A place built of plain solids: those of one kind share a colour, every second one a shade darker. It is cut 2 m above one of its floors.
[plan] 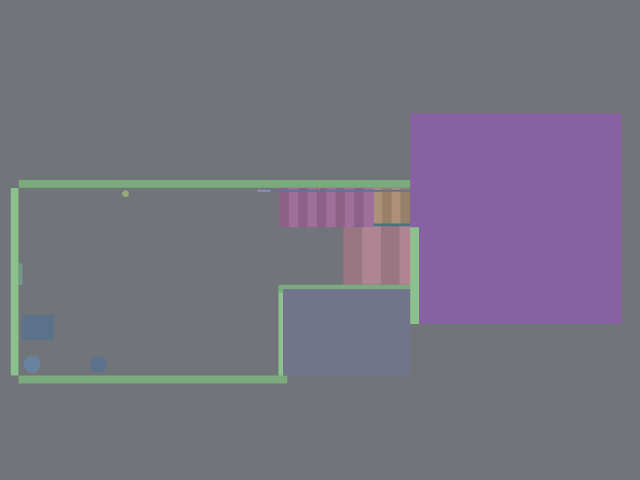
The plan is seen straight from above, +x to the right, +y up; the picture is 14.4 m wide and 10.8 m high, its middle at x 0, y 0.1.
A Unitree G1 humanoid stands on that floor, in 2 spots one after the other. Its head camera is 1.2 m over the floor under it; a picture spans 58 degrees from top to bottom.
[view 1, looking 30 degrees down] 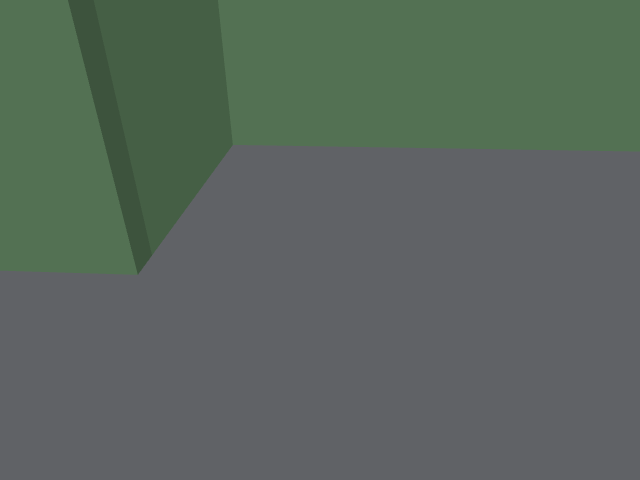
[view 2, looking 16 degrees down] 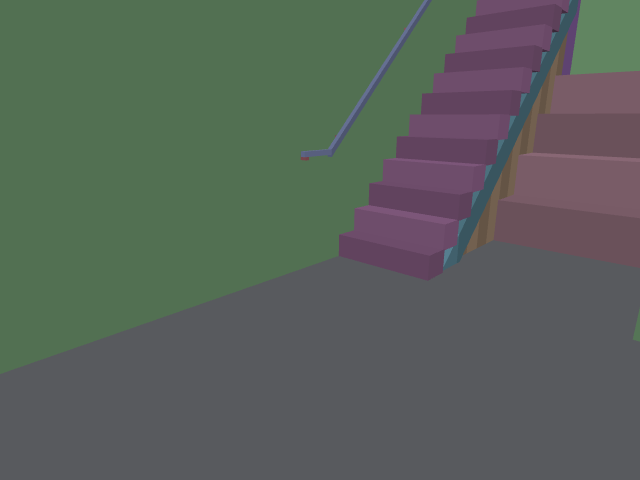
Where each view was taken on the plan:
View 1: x -1.91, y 0.79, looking -87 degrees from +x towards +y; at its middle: ground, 2.40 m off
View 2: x -3.71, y -1.11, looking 43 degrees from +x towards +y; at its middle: wall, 3.63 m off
